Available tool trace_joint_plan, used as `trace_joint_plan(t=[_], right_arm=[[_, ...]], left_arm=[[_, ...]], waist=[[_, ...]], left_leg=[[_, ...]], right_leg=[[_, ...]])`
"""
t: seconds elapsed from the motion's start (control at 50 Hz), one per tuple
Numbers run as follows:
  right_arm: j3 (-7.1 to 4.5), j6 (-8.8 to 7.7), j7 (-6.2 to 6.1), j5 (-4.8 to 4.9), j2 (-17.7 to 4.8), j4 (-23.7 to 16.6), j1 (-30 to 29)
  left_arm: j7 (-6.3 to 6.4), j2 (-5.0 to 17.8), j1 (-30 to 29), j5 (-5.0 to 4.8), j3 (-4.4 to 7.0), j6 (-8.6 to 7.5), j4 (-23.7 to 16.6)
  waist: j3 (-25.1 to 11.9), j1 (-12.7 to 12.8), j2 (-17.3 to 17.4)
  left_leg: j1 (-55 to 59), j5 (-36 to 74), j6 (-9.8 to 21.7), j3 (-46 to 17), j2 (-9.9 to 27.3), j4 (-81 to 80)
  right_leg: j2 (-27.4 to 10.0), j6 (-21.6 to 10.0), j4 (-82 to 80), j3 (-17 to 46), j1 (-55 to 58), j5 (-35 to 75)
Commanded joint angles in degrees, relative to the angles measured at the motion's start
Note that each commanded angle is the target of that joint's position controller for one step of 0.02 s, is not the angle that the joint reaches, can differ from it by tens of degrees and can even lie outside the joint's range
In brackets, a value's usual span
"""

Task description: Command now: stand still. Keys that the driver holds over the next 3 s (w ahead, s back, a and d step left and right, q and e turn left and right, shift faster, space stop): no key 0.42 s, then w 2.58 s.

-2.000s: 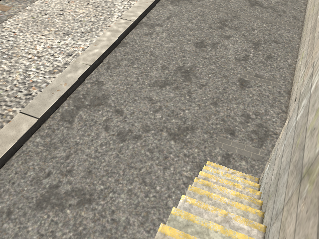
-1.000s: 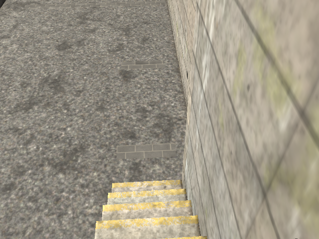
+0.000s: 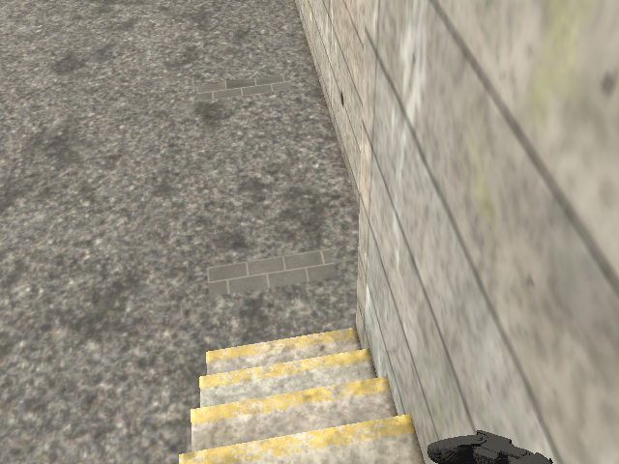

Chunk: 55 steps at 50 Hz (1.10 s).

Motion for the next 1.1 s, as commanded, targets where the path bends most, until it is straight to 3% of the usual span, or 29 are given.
trace_joint_plan(t=[0.02, 0.04, 0.3, 0.4, 0.42, 0.48, 0.54, 0.6, 0.62, 0.66, 0.72, 0.74, 0.78, 0.8, 0.82, 0.84, 0.86, 0.88, 0.9, 0.92, 0.94, 0.96, 0.98, 1.0, 1.02, 1.04, 1.06, 1.08, 1.1], right_arm=[[-0.95, -0.81, 0.34, -0.62, -1.85, -4.12, 0.09], [-0.49, -1.08, 0.05, -0.19, -1.34, -4.31, 0.49], [-1.32, -2.19, -1.09, -1.18, -2.4, -1.72, 1.37], [-1.46, -2.29, -2.22, 0.56, -3.13, -0.56, 0.84], [-1.35, -2.34, -2.33, 1.9, -3.25, -0.78, 2.64], [-4.53, -1.93, -3.96, 1.81, -8.6, -0.01, 7.77], [-6.52, -1.9, -5.67, 1.96, -11.71, 1.58, 9.59], [-7.86, -3.0, -7.21, -0.74, -15.33, 1.57, 7.25], [-8.57, -2.86, -7.39, -0.06, -15.9, 2.11, 6.31], [-9.16, -3.13, -6.92, -1.51, -15.87, 4.81, 8.82], [-10.02, -1.97, -4.54, -0.86, -12.42, 5.37, 10.64], [-10.57, -0.87, -3.6, 0.85, -10.86, 5.15, 14.73], [-11.6, 1.54, -2.79, 0.41, -10.98, 4.41, 18.58], [-10.62, 1.95, -2.34, -0.58, -9.43, 1.34, 17.13], [-10.66, 2.5, -1.68, -1.56, -11.25, -0.97, 19.27], [-10.93, 3.23, -1.83, -0.61, -13.86, -1.8, 21.68], [-11.44, 3.8, -2.18, 0.85, -13.73, -1.86, 24.83], [-12.05, 4.35, -2.07, 0.82, -12.8, -1.18, 29.05], [-12.84, 4.74, -0.85, -0.12, -15.8, -2.38, 30.21], [-13.02, 4.89, -1.04, 0.6, -18.34, -1.97, 28.28], [-14.1, 3.22, -1.37, 1.66, -17.43, 2.56, 28.79], [-14.64, 1.45, -5.33, 1.3, -20.97, 8.89, 27.81], [-11.7, 1.91, -5.94, -1.26, -13.23, 4.15, 29.14], [-10.69, 1.22, -5.89, -3.25, -11.55, 6.16, 31.14], [-11.03, -0.06, -4.65, -2.98, -12.6, 6.93, 25.66], [-10.86, -0.95, -4.24, -2.59, -13.36, 5.08, 12.79], [-10.46, -2.49, -3.42, -1.59, -11.91, 7.03, 6.86], [-9.3, -3.66, -2.83, -2.07, -7.85, 6.31, 0.4], [-9.24, -5.23, -3.38, -0.85, -8.28, 3.48, -4.05]], left_arm=[[-0.05, 6.03, -0.3, 0.12, 1.3, -1.72, -4.69], [-0.23, 5.89, 0.94, 1.04, 1.1, -1.54, -4.13], [0.67, 8.38, 1.35, 0.2, 1.57, -0.3, -7.02], [1.32, 8.86, 0.49, 0.71, 2.06, 0.57, -7.73], [1.08, 9.01, 1.7, 1.94, 2.57, 0.25, -6.44], [2.63, 13.58, -0.54, 3.13, 4.27, 0.84, -5.69], [2.28, 12.51, -1.24, 4.01, 4.4, 2.11, -4.68], [0.79, 10.13, -1.27, 5.99, 3.76, 4.5, -5.29], [0.49, 10.66, -0.59, 5.49, 4.28, 4.15, -4.06], [0.28, 11.14, 2.32, 5.46, 5.16, 4.52, -1.96], [-0.27, 12.64, 7.96, 5.5, 7.86, 4.35, 1.89], [-0.27, 14.7, 9.68, 4.71, 9.26, 3.68, 2.54], [0.61, 17.18, 12.47, 4.07, 10.81, 4.75, 0.16], [0.78, 22.92, 7.96, 2.12, 11.05, 4.44, -2.94], [2.26, 29.74, 1.96, -0.13, 11.7, 3.8, -6.09], [3.14, 31.85, -0.11, -3.0, 12.1, 3.05, -7.01], [4.21, 30.68, -3.49, -3.61, 12.2, 2.8, -8.2], [5.06, 28.27, -4.18, -3.75, 12.14, 2.93, -9.62], [5.59, 28.89, -3.06, -6.33, 13.55, 3.82, -12.4], [5.64, 29.0, -8.45, -4.5, 14.34, 4.61, -16.71], [4.12, 20.07, -11.47, -1.12, 12.1, 6.21, -18.53], [0.07, 8.06, -16.71, 6.46, 6.86, 9.27, -19.34], [1.1, 3.07, -11.25, 4.98, 3.37, 7.93, -10.68], [2.87, 3.65, -12.53, 2.51, 3.3, 6.53, -7.51], [4.69, 8.72, -14.9, 0.58, 4.65, 5.94, -6.45], [6.69, 12.68, -10.24, 0.16, 6.13, 4.42, -5.16], [4.67, 17.57, -7.18, 1.07, 7.55, 5.18, -3.0], [2.72, 17.7, -5.92, 3.14, 7.97, 7.4, -2.47], [0.9, 17.72, -4.77, 2.86, 7.81, 9.32, -2.55]], waist=[[-5.36, -2.02, -0.72], [-6.22, -1.77, -0.2], [-4.33, -2.65, 0.16], [0.42, -1.23, 1.12], [0.15, -1.65, 3.92], [1.82, -4.39, 1.38], [3.13, -5.16, 5.64], [4.24, -4.29, 8.8], [6.16, -3.67, 7.21], [2.31, -2.72, 2.75], [-2.41, -2.61, 0.51], [-3.96, -4.27, -1.1], [0.38, -4.26, -6.03], [6.02, -6.82, -10.19], [4.75, -9.07, -12.39], [4.64, -10.18, -12.79], [1.57, -12.36, -13.79], [0.06, -13.71, -15.84], [2.21, -14.62, -14.93], [7.2, -14.35, -15.35], [10.02, -15.93, -5.18], [14.28, -15.59, 18.95], [15.21, -22.1, -2.3], [13.86, -24.34, -8.38], [9.42, -21.84, -3.34], [1.96, -12.68, -4.21], [0.46, -3.53, 1.3], [-0.32, 1.55, 1.23], [-2.93, 3.22, 0.81]], left_leg=[[1.84, -9.62, -5.71, -24.16, 11.71, -22.64], [2.05, -8.87, -4.69, -24.73, 12.18, -22.4], [-3.39, -22.84, -2.83, -25.11, 14.65, -27.95], [-10.53, -33.08, -1.77, -28.03, 14.39, -32.32], [-9.46, -33.41, -1.4, -28.65, 13.77, -31.35], [-3.02, -38.85, 0.28, -27.13, 12.21, -29.24], [-1.43, -41.2, 5.52, -34.77, 14.52, -35.36], [-10.87, -44.22, 12.05, -52.37, 23.59, -49.04], [-10.65, -42.65, 10.83, -49.7, 23.32, -47.89], [-12.99, -37.38, 7.1, -43.77, 22.46, -40.46], [-5.21, -16.51, -0.97, -20.51, 13.52, -13.69], [-1.34, -1.3, -6.04, -11.64, 8.26, 3.27], [-7.68, 5.5, -10.27, -8.26, 7.31, 23.15], [-16.11, 7.07, -13.21, -5.97, 5.84, 31.39], [-15.88, 4.25, -16.11, -6.07, 5.06, 36.69], [-11.63, -2.26, -17.38, -2.81, 2.13, 38.72], [-2.92, -5.3, -17.54, 2.24, -0.95, 40.73], [3.42, -6.68, -16.75, 7.9, -4.4, 38.17], [9.35, -25.17, -13.57, 10.18, -5.96, 1.76], [21.3, -34.74, -7.94, 9.23, -8.02, -27.39], [28.81, -32.08, 1.26, -12.5, -4.51, -38.13], [25.7, -62.14, 24.05, -85.48, 23.48, -61.79], [49.74, -42.02, 24.71, -111.18, 28.43, -72.03], [52.91, -35.72, 21.3, -111.07, 29.19, -74.28], [45.58, -33.06, 20.11, -103.46, 27.02, -71.09], [31.51, -15.19, 17.2, -72.39, 19.42, -62.52], [9.21, -6.12, 13.63, -48.42, 15.45, -56.23], [-6.13, 1.88, 8.1, -35.17, 14.2, -56.47], [-18.11, 6.9, 4.69, -29.06, 11.51, -57.46]], right_leg=[[-3.41, -3.09, -3.22, 2.05, 4.26, -7.49], [-4.38, -4.5, -3.68, 2.72, 4.78, -6.02], [-1.91, -0.32, 0.53, 0.65, 4.93, -17.16], [0.56, 0.98, 3.09, -0.53, 7.16, -16.85], [0.26, 0.36, 2.93, -1.22, 6.12, -17.54], [1.82, -2.49, 4.3, -2.58, -3.88, -24.85], [4.34, -2.98, 12.89, -5.12, -8.39, -16.77], [4.49, -1.5, 30.51, -0.08, -6.01, -8.47], [4.05, -1.15, 28.23, -0.63, -6.86, -6.17], [4.69, -2.29, 31.18, -1.3, 0.87, -5.06], [8.45, -5.91, 31.03, -4.08, 2.44, -7.88], [7.31, -8.71, 22.71, 2.4, 0.14, -19.55], [3.35, -6.97, 14.3, 11.87, -0.34, -39.49], [-4.2, -6.82, 1.25, 33.31, -2.45, -61.46], [-9.44, -8.46, -7.7, 51.06, -9.3, -79.41], [-6.94, -10.35, -5.93, 46.35, -17.64, -79.29], [-2.75, -8.92, -2.61, 33.5, -25.18, -69.29], [1.75, -5.67, -1.74, 23.2, -28.05, -61.84], [3.78, -2.57, -7.16, 17.28, -30.43, -67.05], [0.82, 0.21, -11.72, 11.29, -35.78, -60.02], [-4.69, -1.37, 8.47, 10.07, -47.12, -56.86], [-3.71, -2.58, 58.42, 7.55, -76.64, -30.2], [4.09, -0.96, 54.44, 36.86, -97.47, -9.34], [4.49, 1.5, 48.63, 37.93, -99.85, -1.91], [4.64, 5.15, 57.51, 32.89, -96.37, 1.43], [6.53, 7.57, 73.12, 19.62, -79.27, 4.46], [7.51, 7.99, 91.6, 5.66, -63.16, 5.21], [5.47, 7.27, 99.59, 0.61, -50.08, 8.76], [8.61, 7.28, 111.26, -2.31, -33.1, 9.16]])
Next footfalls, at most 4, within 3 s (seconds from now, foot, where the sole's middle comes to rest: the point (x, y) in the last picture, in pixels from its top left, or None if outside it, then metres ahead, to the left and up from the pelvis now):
0.92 left None -0.05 -0.05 -0.56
1.34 right None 0.01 -0.22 -0.56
1.72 left None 0.14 0.18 -0.77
2.44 right None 0.43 0.01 -0.97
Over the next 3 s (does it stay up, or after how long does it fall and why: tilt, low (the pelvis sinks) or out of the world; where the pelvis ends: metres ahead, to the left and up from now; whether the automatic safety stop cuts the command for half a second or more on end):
stays up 0.67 0.13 -0.46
